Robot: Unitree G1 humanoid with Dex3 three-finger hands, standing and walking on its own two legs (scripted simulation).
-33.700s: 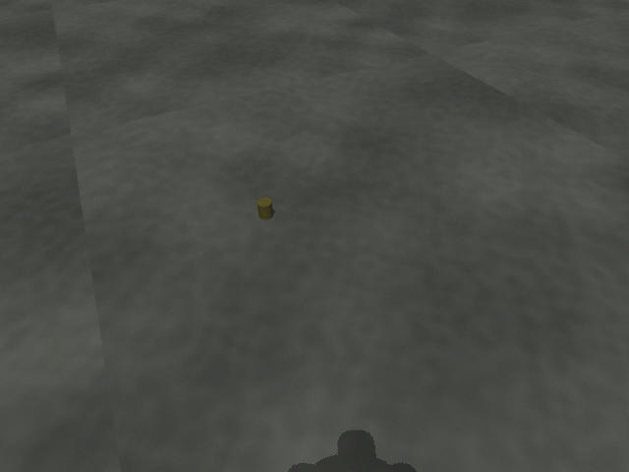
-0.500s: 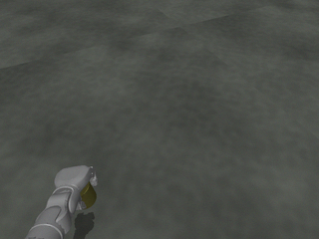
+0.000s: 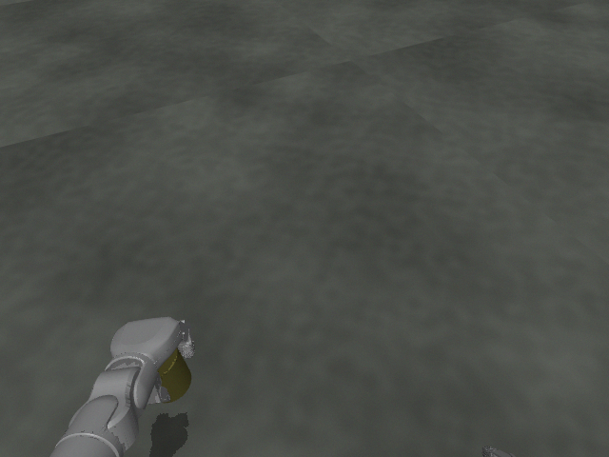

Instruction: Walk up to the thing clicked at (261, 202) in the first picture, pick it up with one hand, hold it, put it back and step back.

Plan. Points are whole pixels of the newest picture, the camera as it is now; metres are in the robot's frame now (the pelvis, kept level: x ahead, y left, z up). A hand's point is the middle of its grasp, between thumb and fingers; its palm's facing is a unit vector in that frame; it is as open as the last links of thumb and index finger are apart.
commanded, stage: hold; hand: left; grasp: from above
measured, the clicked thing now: (163, 370) +0.31 +0.23 -0.10
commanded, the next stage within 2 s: crouch in 1.20 s
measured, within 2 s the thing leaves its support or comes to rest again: neither
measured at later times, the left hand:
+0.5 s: hand (156, 375) +0.28 +0.22 -0.05, palm faces -0.47 -0.06 -0.88, open 8.7 cm
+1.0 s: hand (158, 375) +0.28 +0.21 -0.04, palm faces -0.49 -0.06 -0.87, open 8.7 cm
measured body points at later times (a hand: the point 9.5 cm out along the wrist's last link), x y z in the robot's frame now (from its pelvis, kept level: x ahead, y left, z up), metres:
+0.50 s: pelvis -0.01 +0.00 +0.01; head +0.01 -0.02 +0.46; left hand +0.30 +0.22 +0.00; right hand +0.13 -0.26 -0.11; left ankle +0.00 +0.11 -0.72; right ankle +0.02 -0.14 -0.72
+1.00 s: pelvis +0.00 +0.00 +0.01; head +0.02 -0.02 +0.46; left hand +0.30 +0.21 +0.01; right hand +0.14 -0.26 -0.10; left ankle +0.00 +0.11 -0.72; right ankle +0.02 -0.14 -0.72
